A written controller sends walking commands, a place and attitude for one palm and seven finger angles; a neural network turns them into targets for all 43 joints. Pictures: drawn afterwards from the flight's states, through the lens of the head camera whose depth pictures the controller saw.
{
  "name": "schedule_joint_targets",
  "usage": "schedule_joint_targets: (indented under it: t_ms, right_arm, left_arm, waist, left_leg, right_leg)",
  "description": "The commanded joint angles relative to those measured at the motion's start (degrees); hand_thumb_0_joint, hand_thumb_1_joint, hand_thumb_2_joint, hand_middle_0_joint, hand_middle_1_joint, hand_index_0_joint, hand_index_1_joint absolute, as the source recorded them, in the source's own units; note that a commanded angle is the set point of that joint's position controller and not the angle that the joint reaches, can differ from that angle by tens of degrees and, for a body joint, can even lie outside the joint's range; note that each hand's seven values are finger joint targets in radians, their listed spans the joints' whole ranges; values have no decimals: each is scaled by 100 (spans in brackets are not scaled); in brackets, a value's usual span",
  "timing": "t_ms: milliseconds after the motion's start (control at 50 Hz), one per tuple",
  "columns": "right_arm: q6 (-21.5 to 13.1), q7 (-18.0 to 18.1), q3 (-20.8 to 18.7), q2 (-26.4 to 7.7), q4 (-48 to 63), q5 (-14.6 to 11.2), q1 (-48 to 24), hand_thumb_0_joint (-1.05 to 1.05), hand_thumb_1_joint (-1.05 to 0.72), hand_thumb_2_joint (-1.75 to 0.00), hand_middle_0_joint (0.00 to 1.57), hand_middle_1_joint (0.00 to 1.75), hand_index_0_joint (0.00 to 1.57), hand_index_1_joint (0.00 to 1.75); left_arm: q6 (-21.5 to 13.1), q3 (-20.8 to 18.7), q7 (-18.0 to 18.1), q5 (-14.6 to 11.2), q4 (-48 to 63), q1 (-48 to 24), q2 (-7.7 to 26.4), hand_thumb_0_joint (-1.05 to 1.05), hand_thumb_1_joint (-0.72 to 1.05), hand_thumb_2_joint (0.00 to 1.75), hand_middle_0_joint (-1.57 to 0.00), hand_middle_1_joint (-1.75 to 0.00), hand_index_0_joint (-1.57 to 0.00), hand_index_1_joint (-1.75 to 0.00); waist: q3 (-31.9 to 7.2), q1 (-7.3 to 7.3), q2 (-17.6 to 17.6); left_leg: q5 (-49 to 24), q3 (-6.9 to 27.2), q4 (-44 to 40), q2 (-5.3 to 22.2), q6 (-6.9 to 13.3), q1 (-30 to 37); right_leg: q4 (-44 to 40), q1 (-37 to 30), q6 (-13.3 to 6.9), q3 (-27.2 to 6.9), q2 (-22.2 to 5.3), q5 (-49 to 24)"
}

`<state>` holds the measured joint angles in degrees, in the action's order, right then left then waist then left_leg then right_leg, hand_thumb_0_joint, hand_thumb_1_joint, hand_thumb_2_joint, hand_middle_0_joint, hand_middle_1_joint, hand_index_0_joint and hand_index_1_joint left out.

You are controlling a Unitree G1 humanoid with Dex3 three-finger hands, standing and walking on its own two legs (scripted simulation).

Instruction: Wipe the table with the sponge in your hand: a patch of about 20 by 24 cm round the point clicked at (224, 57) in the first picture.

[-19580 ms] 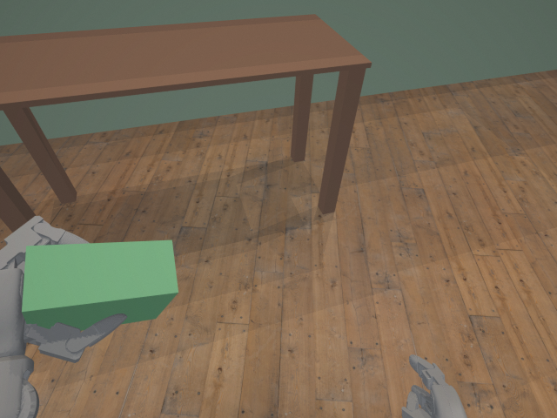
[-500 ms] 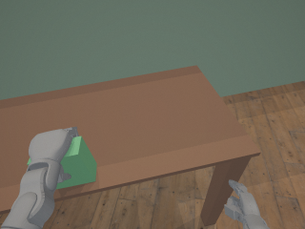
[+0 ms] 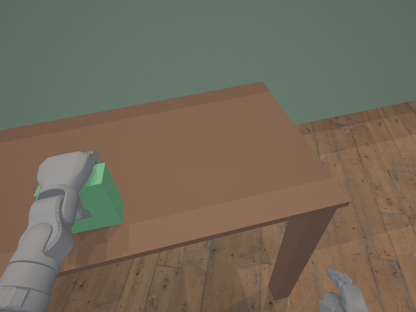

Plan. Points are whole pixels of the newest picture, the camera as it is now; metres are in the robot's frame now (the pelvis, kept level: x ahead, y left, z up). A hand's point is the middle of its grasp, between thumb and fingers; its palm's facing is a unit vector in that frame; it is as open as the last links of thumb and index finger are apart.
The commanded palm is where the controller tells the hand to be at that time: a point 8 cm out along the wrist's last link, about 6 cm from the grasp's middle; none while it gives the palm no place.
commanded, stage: wipe forward along the first lane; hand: left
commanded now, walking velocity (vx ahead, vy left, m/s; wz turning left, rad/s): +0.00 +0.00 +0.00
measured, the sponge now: (89, 206) +0.29 +0.31 +0.04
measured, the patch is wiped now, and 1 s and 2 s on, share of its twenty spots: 0.35 0.75 0.80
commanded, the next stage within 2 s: slide across to the middle lane in 1.06 s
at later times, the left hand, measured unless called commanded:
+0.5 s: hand (81, 167) +0.35 +0.33 +0.09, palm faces -0.11 +0.00 -0.99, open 10.1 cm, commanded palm +0.34 +0.33 +0.13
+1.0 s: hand (85, 152) +0.40 +0.34 +0.09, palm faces -0.12 +0.01 -0.99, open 10.1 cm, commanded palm +0.39 +0.34 +0.12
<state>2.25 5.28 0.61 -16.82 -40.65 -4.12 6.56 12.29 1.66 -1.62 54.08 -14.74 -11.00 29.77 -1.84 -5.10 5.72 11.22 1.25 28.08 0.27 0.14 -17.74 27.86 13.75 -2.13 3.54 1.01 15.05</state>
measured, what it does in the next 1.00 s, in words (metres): stands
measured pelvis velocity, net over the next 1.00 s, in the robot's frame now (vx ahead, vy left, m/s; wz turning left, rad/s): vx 0.01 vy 0.02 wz -0.01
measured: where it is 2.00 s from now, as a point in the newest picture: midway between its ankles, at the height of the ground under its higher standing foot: outside the picture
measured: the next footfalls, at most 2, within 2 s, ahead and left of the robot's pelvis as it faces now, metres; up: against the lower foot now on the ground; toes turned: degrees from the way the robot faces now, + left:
none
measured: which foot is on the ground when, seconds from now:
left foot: down 0.00-1.00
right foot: down 0.00-1.00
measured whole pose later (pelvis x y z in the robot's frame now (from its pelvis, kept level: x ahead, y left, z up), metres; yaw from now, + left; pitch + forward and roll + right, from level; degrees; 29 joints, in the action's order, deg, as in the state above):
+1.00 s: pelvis +0.01 +0.02 +0.00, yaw -1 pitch +7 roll -1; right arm 5.6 4.0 -0.3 -16.5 -41.3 -5.0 12.2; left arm 4.9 0.8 0.2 57.7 -43.9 -33.8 33.7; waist -4.6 -1.4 3.8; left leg 12.2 0.5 29.9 -0.4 1.5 -24.9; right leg 27.6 20.0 -0.6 2.7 0.3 14.7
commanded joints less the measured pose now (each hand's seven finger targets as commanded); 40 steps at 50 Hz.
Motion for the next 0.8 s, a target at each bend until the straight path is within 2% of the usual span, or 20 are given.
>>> schedule_joint_targets:
  t_ms: [0,20,100,120,160,200,220,280,300,320,360,400,460,500,540,600,640,700,720,780]
  right_arm:
    - [-224,36,-254,-696,822,-11,-751,0,-90,-90,20,30,20,30]
    - [-225,29,-254,-644,892,-18,-714,0,-90,-90,20,30,20,30]
    - [-168,-3,-289,-685,892,-11,-664,0,-90,-90,20,30,20,30]
    - [-167,1,-287,-653,942,-19,-615,0,-90,-90,20,30,20,30]
    - [-144,8,-295,-677,905,-17,-558,0,-90,-90,20,30,20,30]
    - [-137,18,-296,-717,844,-27,-539,0,-90,-90,20,30,20,30]
    - [-146,19,-285,-677,885,-39,-497,0,-90,-90,20,30,20,30]
    - [-132,56,-294,-718,773,-48,-392,0,-90,-90,20,30,20,30]
    - [-133,70,-299,-767,742,-45,-383,0,-90,-90,20,30,20,30]
    - [-131,81,-286,-730,760,-55,-332,0,-90,-90,20,30,20,30]
    - [-116,78,-294,-739,741,-65,-273,0,-90,-90,20,30,20,30]
    - [-96,87,-293,-768,737,-69,-233,0,-90,-90,20,30,20,30]
    - [-69,61,-302,-744,751,-67,-114,0,-90,-90,20,30,20,30]
    - [-54,56,-317,-759,762,-64,-71,0,-90,-90,20,30,20,30]
    - [-32,26,-344,-753,760,-58,35,0,-90,-90,20,30,20,30]
    - [5,35,-346,-794,740,-65,58,0,-90,-90,20,30,20,30]
    - [18,6,-371,-784,704,-69,158,0,-90,-90,20,30,20,30]
    - [41,3,-380,-799,685,-73,144,0,-90,-90,20,30,20,30]
    - [50,-6,-402,-819,616,-73,238,0,-90,-90,20,30,20,30]
    - [77,-54,-413,-808,621,-73,255,0,-90,-90,20,30,20,30]
  left_arm:
    - [33,-558,162,213,-217,-1426,1380,0,10,130,-120,-160,-120,-160]
    - [1,-244,134,221,-173,-1524,1036,0,10,130,-120,-160,-120,-160]
    - [-64,-542,158,212,-334,-1399,1298,0,10,130,-120,-160,-120,-160]
    - [-105,-319,153,177,-282,-1514,1057,0,10,130,-120,-160,-120,-160]
    - [-146,-470,185,179,-488,-1488,1220,0,10,130,-120,-160,-120,-160]
    - [-193,-620,221,207,-606,-1782,1451,0,10,130,-120,-160,-120,-160]
    - [-218,-315,223,211,-617,-1947,1159,0,10,130,-120,-160,-120,-160]
    - [-231,-473,259,287,-1062,-2337,1487,0,10,130,-120,-160,-120,-160]
    - [-247,-696,267,308,-1099,-2463,1794,0,10,130,-120,-160,-120,-160]
    - [-269,-469,255,347,-1158,-2648,1614,0,10,130,-120,-160,-120,-160]
    - [-274,-449,233,366,-1429,-2729,1628,0,10,130,-120,-160,-120,-160]
    - [-321,-611,205,377,-1508,-2966,1893,0,10,130,-120,-160,-120,-160]
    - [-401,-379,168,441,-1770,-3091,1674,0,10,130,-120,-160,-120,-160]
    - [-495,-554,165,445,-1804,-3132,1834,0,10,130,-120,-160,-120,-160]
    - [-567,-319,194,447,-1880,-3192,1534,0,10,130,-120,-160,-120,-160]
    - [-641,-656,251,388,-1970,-3261,1875,0,10,130,-120,-160,-120,-160]
    - [-666,-311,281,420,-2032,-3405,1518,0,10,130,-120,-160,-120,-160]
    - [-661,-520,348,415,-2069,-3509,1748,0,10,130,-120,-160,-120,-160]
    - [-653,-438,373,440,-2222,-3565,1679,0,10,130,-120,-160,-120,-160]
    - [-616,-260,392,470,-2245,-3575,1477,0,10,130,-120,-160,-120,-160]
  waist:
    - [-633,182,-885]
    - [-790,223,-851]
    - [-836,152,-836]
    - [-896,219,-913]
    - [-836,206,-1056]
    - [-682,234,-938]
    - [-670,291,-844]
    - [-589,333,-1029]
    - [-676,301,-883]
    - [-775,353,-824]
    - [-757,360,-841]
    - [-946,350,-666]
    - [-976,399,-659]
    - [-1105,371,-575]
    - [-1129,434,-738]
    - [-1158,390,-732]
    - [-1139,484,-789]
    - [-1245,432,-686]
    - [-1254,495,-828]
    - [-1310,482,-709]
  left_leg:
    - [-40,16,-183,-270,261,355]
    - [-96,-31,-160,-269,277,351]
    - [-217,12,-119,-258,278,332]
    - [-214,-36,-100,-249,299,313]
    - [-130,-23,-103,-241,297,236]
    - [23,18,-145,-234,287,177]
    - [84,-27,-145,-240,303,170]
    - [264,-38,-142,-233,309,87]
    - [291,-16,-160,-238,306,91]
    - [280,-38,-162,-246,309,73]
    - [289,-44,-161,-231,308,69]
    - [217,-11,-159,-240,304,69]
    - [182,-33,-131,-211,316,83]
    - [53,8,-136,-202,315,91]
    - [-52,-22,-83,-166,325,135]
    - [-129,25,-127,-165,319,34]
    - [-182,-13,-99,-147,319,118]
    - [-270,31,-141,-146,323,152]
    - [-299,-1,-100,-134,332,179]
    - [-376,20,-112,-114,309,271]
  right_leg:
    - [-713,294,-100,-586,13,-382]
    - [-660,255,-69,-457,-20,-454]
    - [-609,229,-103,-504,0,-671]
    - [-594,209,-62,-426,-27,-703]
    - [-614,255,-46,-449,-25,-604]
    - [-657,426,-78,-481,6,-326]
    - [-664,473,-54,-400,-16,-225]
    - [-727,575,-37,-448,-20,19]
    - [-735,543,-63,-495,-7,70]
    - [-682,520,-49,-413,-22,76]
    - [-703,557,-44,-415,-30,66]
    - [-670,452,-76,-450,-26,-35]
    - [-658,540,-66,-377,-33,-67]
    - [-630,492,-110,-400,-9,-210]
    - [-595,552,-85,-338,-11,-358]
    - [-586,472,-109,-360,0,-475]
    - [-576,601,-76,-290,0,-526]
    - [-590,545,-116,-322,9,-583]
    - [-563,565,-87,-283,16,-613]
    - [-553,636,-104,-253,17,-642]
